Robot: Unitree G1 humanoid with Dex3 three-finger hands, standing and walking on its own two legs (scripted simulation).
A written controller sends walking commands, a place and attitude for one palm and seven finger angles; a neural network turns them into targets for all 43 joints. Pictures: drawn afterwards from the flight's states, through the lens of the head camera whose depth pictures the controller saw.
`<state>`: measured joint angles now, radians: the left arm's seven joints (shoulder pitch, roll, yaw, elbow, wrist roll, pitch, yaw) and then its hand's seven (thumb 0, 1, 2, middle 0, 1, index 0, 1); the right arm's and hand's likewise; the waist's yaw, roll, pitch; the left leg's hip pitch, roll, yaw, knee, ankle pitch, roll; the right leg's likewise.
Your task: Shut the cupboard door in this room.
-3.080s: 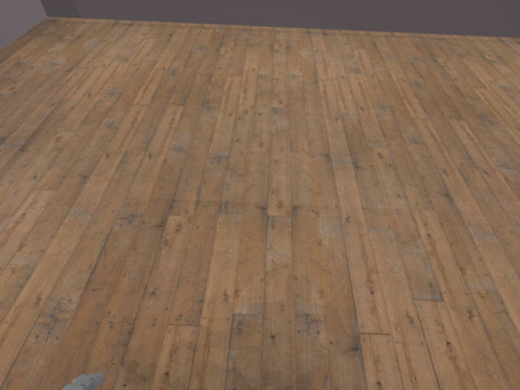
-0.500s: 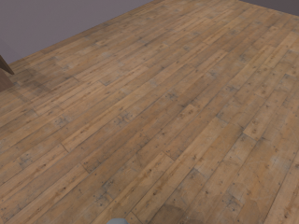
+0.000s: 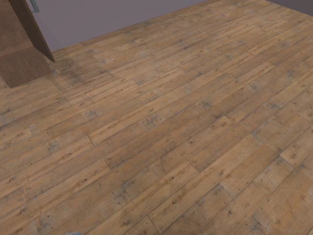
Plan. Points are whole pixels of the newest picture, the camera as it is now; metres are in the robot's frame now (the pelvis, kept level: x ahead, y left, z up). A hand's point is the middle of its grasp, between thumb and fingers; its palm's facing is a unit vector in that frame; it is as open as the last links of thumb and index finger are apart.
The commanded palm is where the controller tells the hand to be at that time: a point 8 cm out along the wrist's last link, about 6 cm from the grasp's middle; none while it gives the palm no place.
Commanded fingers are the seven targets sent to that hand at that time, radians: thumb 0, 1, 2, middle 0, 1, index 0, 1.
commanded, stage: turn or walk to find it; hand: left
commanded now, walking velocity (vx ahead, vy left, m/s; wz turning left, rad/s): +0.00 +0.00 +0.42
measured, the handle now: (29, 2) +1.43 +0.91 -0.02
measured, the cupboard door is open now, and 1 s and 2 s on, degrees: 100 100 100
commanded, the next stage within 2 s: stand and wait in 0.24 s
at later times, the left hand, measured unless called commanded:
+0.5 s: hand out of the picture -0.06 +0.19 -0.19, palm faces +0.25 -0.94 -0.21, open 7.4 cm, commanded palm none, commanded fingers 0.00 0.90 0.90 -0.20 -0.30 -0.20 -0.30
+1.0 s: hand out of the picture -0.08 +0.17 -0.17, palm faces +0.36 -0.91 -0.22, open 7.4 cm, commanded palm none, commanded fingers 0.00 0.90 0.90 -0.20 -0.30 -0.20 -0.30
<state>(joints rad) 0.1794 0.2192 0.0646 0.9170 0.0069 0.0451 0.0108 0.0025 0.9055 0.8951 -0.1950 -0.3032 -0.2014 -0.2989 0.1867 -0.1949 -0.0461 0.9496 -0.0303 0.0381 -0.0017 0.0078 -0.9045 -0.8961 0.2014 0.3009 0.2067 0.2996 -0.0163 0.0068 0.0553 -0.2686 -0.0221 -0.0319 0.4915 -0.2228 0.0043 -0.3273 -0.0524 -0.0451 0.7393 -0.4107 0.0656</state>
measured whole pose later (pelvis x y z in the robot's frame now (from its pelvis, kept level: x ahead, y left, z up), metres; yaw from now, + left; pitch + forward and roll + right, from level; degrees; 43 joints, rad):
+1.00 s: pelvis -0.06 -0.02 +0.00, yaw +19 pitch -2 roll +1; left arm 0.25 0.16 0.04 0.98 0.03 0.01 0.02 0.00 0.90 0.89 -0.20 -0.30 -0.21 -0.30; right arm 0.20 -0.22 -0.07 1.02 -0.02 0.08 0.01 0.01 -0.91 -0.90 0.20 0.30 0.20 0.30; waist 0.00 0.00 0.05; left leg -0.41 0.02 0.04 0.98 -0.45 -0.03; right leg -0.20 -0.10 -0.17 0.54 -0.30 0.00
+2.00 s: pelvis -0.12 -0.02 +0.00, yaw +35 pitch -1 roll +1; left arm 0.30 0.20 0.02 1.10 0.01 0.03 0.02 0.00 0.91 0.89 -0.20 -0.30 -0.20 -0.30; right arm 0.14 -0.16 -0.01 1.06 -0.02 0.01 -0.02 0.01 -0.91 -0.90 0.20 0.30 0.20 0.30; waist 0.05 -0.05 0.05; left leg -0.18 0.02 0.06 0.49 -0.29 -0.01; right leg -0.20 -0.08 -0.11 0.55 -0.32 0.01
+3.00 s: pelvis -0.14 -0.02 +0.00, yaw +37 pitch -1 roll +0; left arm 0.27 0.15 0.02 1.11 0.01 0.01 0.03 0.00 0.91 0.90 -0.20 -0.30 -0.20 -0.30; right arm 0.25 -0.16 -0.02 1.09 -0.02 0.00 -0.03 0.02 -0.93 -0.90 0.20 0.30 0.20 0.30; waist 0.02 -0.01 0.02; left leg -0.23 0.01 0.02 0.50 -0.26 0.01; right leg -0.21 -0.09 -0.15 0.49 -0.26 0.02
